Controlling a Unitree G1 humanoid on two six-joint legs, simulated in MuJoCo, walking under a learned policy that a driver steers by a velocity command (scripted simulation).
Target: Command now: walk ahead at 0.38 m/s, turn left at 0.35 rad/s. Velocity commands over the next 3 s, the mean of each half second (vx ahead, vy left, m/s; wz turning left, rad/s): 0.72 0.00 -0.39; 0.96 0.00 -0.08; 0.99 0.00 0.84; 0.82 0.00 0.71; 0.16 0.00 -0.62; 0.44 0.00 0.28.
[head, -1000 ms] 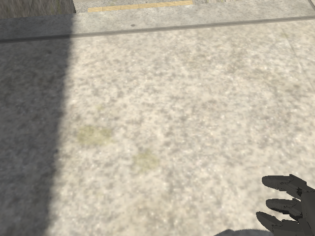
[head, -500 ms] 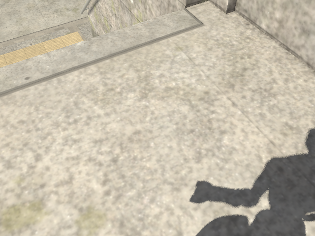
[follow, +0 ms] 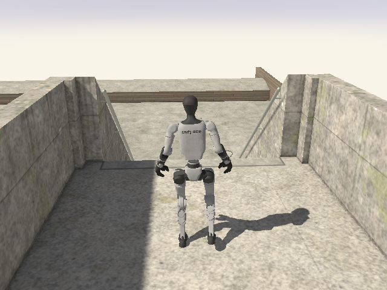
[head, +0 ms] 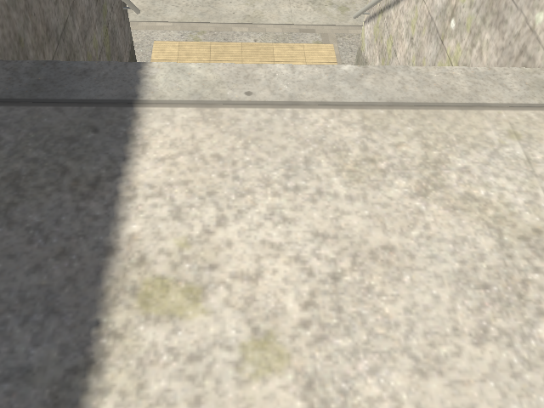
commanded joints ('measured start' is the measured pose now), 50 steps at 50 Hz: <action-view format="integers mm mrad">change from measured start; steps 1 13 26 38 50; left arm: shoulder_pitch -84 -31 396 308 31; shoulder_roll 96 65 274 89 -50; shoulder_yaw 19 11 63 -20 -66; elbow -89 -13 64 86 -23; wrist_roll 4 56 44 19 63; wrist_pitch -49 24 8 -94 -89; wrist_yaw -13 -88 -39 -27 13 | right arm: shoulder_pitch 61 137 129 -174 477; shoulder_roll -104 -115 -64 -28 -206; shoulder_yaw -16 -6 20 71 -19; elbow -32 83 123 45 342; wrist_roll -6 -66 -51 -49 -39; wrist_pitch -42 -101 -82 -55 -31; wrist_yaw -18 -16 -10 34 3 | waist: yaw -38 -14 157 47 -165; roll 187 121 -157 9 417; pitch -54 104 -190 141 -89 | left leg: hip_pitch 300 317 -139 -391 719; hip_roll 293 305 121 179 109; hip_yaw -457 -12 247 71 -364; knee -423 -593 727 341 60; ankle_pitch -363 -149 396 302 445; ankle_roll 166 47 -67 -44 301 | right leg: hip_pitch -363 -472 715 335 -246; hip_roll -48 27 -26 43 252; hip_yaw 65 98 382 119 -1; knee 5 -47 -629 -1042 674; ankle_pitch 174 497 -248 663 -25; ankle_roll -36 -4 -393 -186 3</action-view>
